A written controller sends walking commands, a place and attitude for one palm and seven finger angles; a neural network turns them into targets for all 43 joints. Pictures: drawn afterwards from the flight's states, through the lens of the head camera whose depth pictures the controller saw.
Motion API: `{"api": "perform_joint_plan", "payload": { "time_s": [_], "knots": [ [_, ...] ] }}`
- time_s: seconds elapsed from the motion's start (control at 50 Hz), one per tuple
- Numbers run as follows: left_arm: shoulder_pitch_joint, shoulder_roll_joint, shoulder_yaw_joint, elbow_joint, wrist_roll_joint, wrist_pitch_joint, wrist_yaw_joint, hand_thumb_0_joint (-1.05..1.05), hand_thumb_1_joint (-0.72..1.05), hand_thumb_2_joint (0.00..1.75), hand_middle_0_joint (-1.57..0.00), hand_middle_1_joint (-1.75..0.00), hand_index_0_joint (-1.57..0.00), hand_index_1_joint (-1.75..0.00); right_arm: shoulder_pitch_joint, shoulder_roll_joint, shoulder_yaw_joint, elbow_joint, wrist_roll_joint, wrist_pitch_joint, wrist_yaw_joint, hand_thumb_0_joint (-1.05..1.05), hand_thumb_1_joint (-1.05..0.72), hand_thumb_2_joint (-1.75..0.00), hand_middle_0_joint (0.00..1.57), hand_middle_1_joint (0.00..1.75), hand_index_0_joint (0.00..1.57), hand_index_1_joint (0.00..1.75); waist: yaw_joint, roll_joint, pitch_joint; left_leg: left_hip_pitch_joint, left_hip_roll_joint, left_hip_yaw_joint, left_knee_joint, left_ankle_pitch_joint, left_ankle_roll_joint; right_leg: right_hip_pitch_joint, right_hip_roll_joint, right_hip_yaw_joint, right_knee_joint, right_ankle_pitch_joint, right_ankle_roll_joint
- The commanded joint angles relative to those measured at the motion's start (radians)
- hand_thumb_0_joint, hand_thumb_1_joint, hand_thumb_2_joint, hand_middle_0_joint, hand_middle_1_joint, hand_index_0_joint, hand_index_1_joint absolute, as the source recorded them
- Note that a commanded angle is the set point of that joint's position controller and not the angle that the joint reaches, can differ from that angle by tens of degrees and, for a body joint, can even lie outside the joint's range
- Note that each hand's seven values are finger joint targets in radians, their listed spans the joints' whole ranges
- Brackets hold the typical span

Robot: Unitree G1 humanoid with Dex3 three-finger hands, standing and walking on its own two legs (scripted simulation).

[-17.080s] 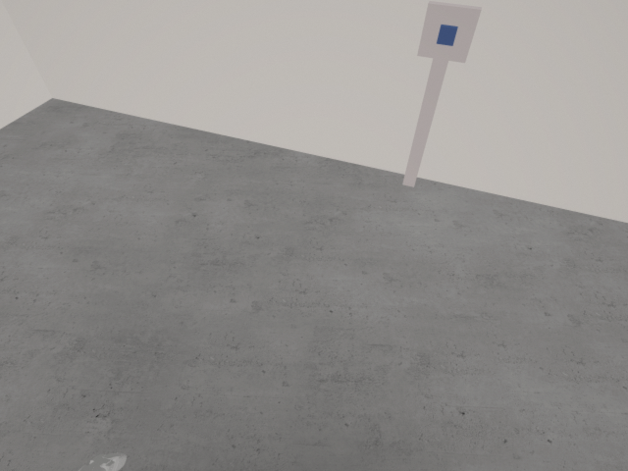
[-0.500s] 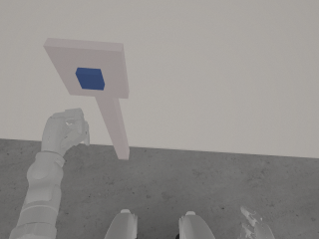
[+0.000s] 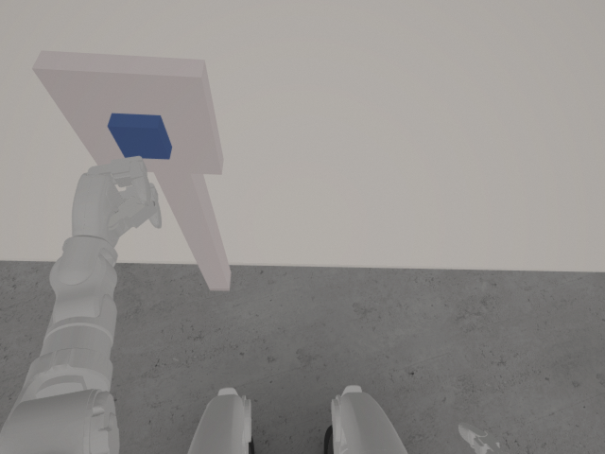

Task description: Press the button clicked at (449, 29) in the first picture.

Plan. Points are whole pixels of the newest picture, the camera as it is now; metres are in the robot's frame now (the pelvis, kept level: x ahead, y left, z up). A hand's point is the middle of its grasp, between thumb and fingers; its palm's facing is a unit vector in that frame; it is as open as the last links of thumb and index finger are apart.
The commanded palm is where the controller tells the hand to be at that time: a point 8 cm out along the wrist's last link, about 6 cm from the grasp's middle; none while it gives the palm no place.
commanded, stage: aim a knuckle at the button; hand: left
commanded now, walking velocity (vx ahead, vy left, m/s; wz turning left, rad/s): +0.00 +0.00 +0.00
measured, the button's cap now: (142, 135) +0.51 +0.20 +0.07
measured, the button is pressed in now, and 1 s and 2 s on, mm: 0 0 13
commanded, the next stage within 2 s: press the button with the knuckle in 0.56 s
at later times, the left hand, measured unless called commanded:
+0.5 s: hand (152, 210) +0.41 +0.18 +0.04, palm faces -0.02 -1.00 -0.03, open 3.1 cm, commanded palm +0.39 +0.23 +0.05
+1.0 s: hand (159, 193) +0.44 +0.18 +0.04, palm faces -0.03 -1.00 -0.03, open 3.1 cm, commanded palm +0.42 +0.23 +0.05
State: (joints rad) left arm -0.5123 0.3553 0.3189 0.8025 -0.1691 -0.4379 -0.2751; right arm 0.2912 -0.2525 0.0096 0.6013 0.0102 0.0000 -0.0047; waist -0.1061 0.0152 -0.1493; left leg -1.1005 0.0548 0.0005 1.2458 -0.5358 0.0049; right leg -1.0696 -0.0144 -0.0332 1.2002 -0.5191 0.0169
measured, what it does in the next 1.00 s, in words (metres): stands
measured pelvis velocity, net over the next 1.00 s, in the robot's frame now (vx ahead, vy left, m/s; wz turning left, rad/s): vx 0.00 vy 0.00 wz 0.01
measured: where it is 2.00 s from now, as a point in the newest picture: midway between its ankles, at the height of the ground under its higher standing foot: outside the picture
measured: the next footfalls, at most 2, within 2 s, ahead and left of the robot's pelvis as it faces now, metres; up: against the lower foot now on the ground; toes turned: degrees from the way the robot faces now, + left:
none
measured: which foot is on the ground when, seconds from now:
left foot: down 0.00-1.00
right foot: down 0.00-1.00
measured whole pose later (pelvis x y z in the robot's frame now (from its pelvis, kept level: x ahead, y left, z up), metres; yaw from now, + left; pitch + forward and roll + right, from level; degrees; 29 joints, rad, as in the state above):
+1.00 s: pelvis +0.00 +0.00 +0.00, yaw +0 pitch +22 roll -2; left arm -0.60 0.36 0.29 0.88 -0.15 -0.46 -0.25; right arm 0.28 -0.25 0.01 0.61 0.01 0.02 -0.01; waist -0.11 0.02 -0.15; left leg -1.11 0.05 -0.01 1.24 -0.52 0.00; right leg -1.08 -0.02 -0.04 1.20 -0.51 0.01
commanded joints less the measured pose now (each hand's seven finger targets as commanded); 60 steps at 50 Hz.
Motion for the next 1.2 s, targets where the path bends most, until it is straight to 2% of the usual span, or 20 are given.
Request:
{"api": "perform_joint_plan", "payload": {
  "time_s": [0.0, 0.08, 0.12, 0.2, 0.3, 0.36, 0.42, 0.5, 0.56, 0.66, 0.7, 0.72, 0.76, 0.82, 0.88, 0.92, 1.0, 1.06, 1.12, 1.18],
  "knots": [
    [-0.256, 0.208, 0.056, -0.210, -0.031, -0.071, -0.016, 0.00, 0.90, 0.90, -1.30, -1.50, -1.30, -1.50, 0.075, -0.171, -0.067, -0.102, 0.003, -0.018, -0.011, 0.00, -0.90, -0.90, 0.20, 0.30, 0.20, 0.30, 0.023, 0.035, -0.441, 0.299, -0.039, -0.021, -0.160, 0.342, 0.013, 0.252, 0.035, 0.003, -0.147, 0.317, -0.038],
    [-0.330, 0.175, 0.014, -0.247, -0.030, -0.084, -0.013, 0.00, 0.90, 0.90, -1.30, -1.50, -1.30, -1.50, 0.073, -0.170, -0.069, -0.088, 0.005, -0.018, -0.015, 0.00, -0.90, -0.90, 0.20, 0.30, 0.20, 0.30, 0.002, 0.065, -0.431, 0.340, -0.034, -0.030, -0.167, 0.311, 0.011, 0.198, 0.035, -0.003, -0.157, 0.267, -0.037],
    [-0.319, 0.168, 0.007, -0.291, -0.028, -0.095, -0.003, 0.00, 0.90, 0.90, -1.30, -1.50, -1.30, -1.50, 0.076, -0.170, -0.073, -0.089, 0.004, -0.022, -0.017, 0.00, -0.90, -0.90, 0.20, 0.30, 0.20, 0.30, 0.013, 0.109, -0.477, 0.411, -0.031, -0.039, -0.172, 0.367, 0.005, 0.185, 0.035, -0.009, -0.151, 0.286, -0.043],
    [-0.284, 0.120, -0.031, -0.272, -0.024, -0.081, 0.019, 0.00, 0.90, 0.90, -1.30, -1.50, -1.30, -1.50, 0.075, -0.169, -0.072, -0.080, 0.001, -0.023, -0.012, 0.00, -0.90, -0.90, 0.20, 0.30, 0.20, 0.30, 0.001, 0.082, -0.426, 0.406, -0.030, -0.046, -0.182, 0.363, 0.004, 0.170, 0.035, -0.020, -0.162, 0.274, -0.042],
    [-0.252, 0.186, 0.034, -0.218, -0.009, -0.076, 0.050, 0.00, 0.90, 0.90, -1.30, -1.50, -1.30, -1.50, 0.066, -0.172, -0.065, -0.094, -0.002, -0.011, -0.011, 0.00, -0.90, -0.90, 0.20, 0.30, 0.20, 0.30, 0.022, 0.029, -0.389, 0.323, -0.040, -0.035, -0.191, 0.296, 0.008, 0.217, 0.034, -0.011, -0.168, 0.248, -0.042],
    [-0.300, 0.160, 0.004, -0.235, -0.001, -0.096, 0.048, 0.00, 0.90, 0.90, -1.30, -1.50, -1.30, -1.50, 0.053, -0.164, -0.063, -0.101, -0.001, -0.010, -0.010, 0.00, -0.90, -0.90, 0.20, 0.30, 0.20, 0.30, 0.015, 0.068, -0.389, 0.345, -0.038, -0.036, -0.191, 0.292, 0.004, 0.194, 0.033, -0.011, -0.163, 0.241, -0.043],
    [-0.262, 0.152, 0.003, -0.267, -0.010, -0.107, 0.037, 0.00, 0.90, 0.90, -1.30, -1.50, -1.30, -1.50, 0.053, -0.164, -0.067, -0.108, -0.001, -0.013, -0.008, 0.00, -0.90, -0.90, 0.20, 0.30, 0.20, 0.30, 0.024, 0.075, -0.452, 0.386, -0.037, -0.032, -0.181, 0.350, 0.003, 0.216, 0.033, -0.008, -0.157, 0.287, -0.043],
    [-0.242, 0.114, -0.032, -0.244, -0.021, -0.089, 0.022, 0.00, 0.90, 0.90, -1.30, -1.50, -1.30, -1.50, 0.051, -0.164, -0.065, -0.107, 0.003, -0.011, -0.007, 0.00, -0.90, -0.90, 0.20, 0.30, 0.20, 0.30, 0.012, 0.054, -0.395, 0.356, -0.038, -0.034, -0.186, 0.320, 0.006, 0.207, 0.036, -0.012, -0.167, 0.273, -0.043],
    [-0.283, 0.124, -0.028, -0.233, -0.018, -0.084, 0.023, 0.00, 0.90, 0.90, -1.30, -1.50, -1.30, -1.50, 0.045, -0.166, -0.065, -0.104, 0.006, -0.010, -0.012, 0.00, -0.90, -0.90, 0.20, 0.30, 0.20, 0.30, 0.004, 0.019, -0.373, 0.319, -0.041, -0.032, -0.183, 0.271, 0.010, 0.206, 0.031, -0.007, -0.172, 0.244, -0.038],
    [-0.325, 0.147, -0.014, -0.258, -0.014, -0.105, 0.030, 0.00, 0.90, 0.90, -1.30, -1.50, -1.30, -1.50, 0.043, -0.160, -0.063, -0.094, 0.003, -0.017, -0.018, 0.00, -0.90, -0.90, 0.20, 0.30, 0.20, 0.30, 0.009, 0.072, -0.412, 0.353, -0.041, -0.032, -0.175, 0.297, 0.007, 0.199, 0.030, -0.003, -0.164, 0.257, -0.040],
    [-0.376, 0.165, -0.007, -0.246, -0.011, -0.109, 0.033, 0.00, 0.90, 0.90, -1.30, -1.50, -1.30, -1.50, 0.048, -0.164, -0.064, -0.082, 0.000, -0.020, -0.020, 0.00, -0.90, -0.90, 0.20, 0.30, 0.20, 0.30, -0.006, 0.064, -0.416, 0.343, -0.040, -0.037, -0.162, 0.288, 0.010, 0.188, 0.031, -0.001, -0.161, 0.248, -0.039],
    [-0.377, 0.189, 0.012, -0.221, -0.006, -0.109, 0.033, 0.00, 0.90, 0.90, -1.30, -1.50, -1.30, -1.50, 0.051, -0.166, -0.062, -0.078, 0.000, -0.019, -0.022, 0.00, -0.90, -0.90, 0.20, 0.30, 0.20, 0.30, 0.001, 0.059, -0.424, 0.336, -0.040, -0.038, -0.164, 0.284, 0.009, 0.196, 0.030, 0.001, -0.159, 0.245, -0.039],
    [-0.404, 0.153, -0.024, -0.193, -0.002, -0.104, 0.028, 0.00, 0.90, 0.90, -1.30, -1.50, -1.30, -1.50, 0.050, -0.164, -0.060, -0.075, 0.001, -0.020, -0.022, 0.00, -0.90, -0.90, 0.20, 0.30, 0.20, 0.30, -0.010, 0.073, -0.408, 0.340, -0.040, -0.041, -0.167, 0.272, 0.007, 0.171, 0.030, -0.004, -0.160, 0.229, -0.040],
    [-0.392, 0.199, 0.021, -0.151, -0.002, -0.094, 0.028, 0.00, 0.90, 0.90, -1.30, -1.50, -1.30, -1.50, 0.061, -0.172, -0.060, -0.074, -0.001, -0.016, -0.021, 0.00, -0.90, -0.90, 0.20, 0.30, 0.20, 0.30, 0.004, 0.068, -0.432, 0.330, -0.041, -0.040, -0.164, 0.282, 0.008, 0.188, 0.031, -0.002, -0.157, 0.237, -0.041],
    [-0.430, 0.170, -0.007, -0.134, -0.003, -0.086, 0.021, 0.00, 0.90, 0.90, -1.30, -1.50, -1.30, -1.50, 0.068, -0.170, -0.060, -0.072, -0.001, -0.012, -0.018, 0.00, -0.90, -0.90, 0.20, 0.30, 0.20, 0.30, -0.011, 0.069, -0.428, 0.335, -0.040, -0.039, -0.162, 0.290, 0.009, 0.178, 0.031, -0.003, -0.158, 0.246, -0.039],
    [-0.405, 0.194, 0.018, -0.119, 0.002, -0.086, 0.023, 0.00, 0.90, 0.90, -1.30, -1.50, -1.30, -1.50, 0.080, -0.174, -0.062, -0.074, -0.003, -0.008, -0.016, 0.00, -0.90, -0.90, 0.20, 0.30, 0.20, 0.30, 0.000, 0.056, -0.454, 0.333, -0.039, -0.039, -0.159, 0.318, 0.010, 0.195, 0.031, -0.003, -0.150, 0.270, -0.041],
    [-0.456, 0.208, 0.025, -0.096, 0.007, -0.088, 0.030, 0.00, 0.90, 0.90, -1.30, -1.50, -1.30, -1.50, 0.089, -0.173, -0.060, -0.069, -0.005, 0.000, -0.012, 0.00, -0.90, -0.90, 0.20, 0.30, 0.20, 0.30, -0.014, 0.054, -0.422, 0.301, -0.040, -0.036, -0.155, 0.297, 0.013, 0.187, 0.034, 0.000, -0.153, 0.261, -0.039],
    [-0.471, 0.245, 0.060, -0.071, 0.015, -0.096, 0.037, 0.00, 0.90, 0.90, -1.30, -1.50, -1.30, -1.50, 0.100, -0.175, -0.060, -0.066, -0.008, 0.005, -0.012, 0.00, -0.90, -0.90, 0.20, 0.30, 0.20, 0.30, -0.010, 0.040, -0.442, 0.289, -0.040, -0.031, -0.149, 0.300, 0.014, 0.207, 0.033, 0.006, -0.151, 0.270, -0.036],
    [-0.521, 0.226, 0.038, -0.089, 0.019, -0.111, 0.035, 0.00, 0.90, 0.90, -1.30, -1.50, -1.30, -1.50, 0.105, -0.173, -0.061, -0.061, -0.011, 0.006, -0.009, 0.00, -0.90, -0.90, 0.20, 0.30, 0.20, 0.30, -0.019, 0.080, -0.465, 0.330, -0.037, -0.037, -0.147, 0.323, 0.012, 0.180, 0.034, 0.002, -0.145, 0.275, -0.037],
    [-0.551, 0.229, 0.037, -0.045, 0.020, -0.110, 0.032, 0.00, 0.90, 0.90, -1.30, -1.50, -1.30, -1.50, 0.110, -0.174, -0.060, -0.053, -0.009, 0.011, -0.010, 0.00, -0.90, -0.90, 0.20, 0.30, 0.20, 0.30, -0.031, 0.059, -0.432, 0.305, -0.037, -0.040, -0.149, 0.286, 0.013, 0.168, 0.037, 0.000, -0.153, 0.244, -0.036]
  ]
}}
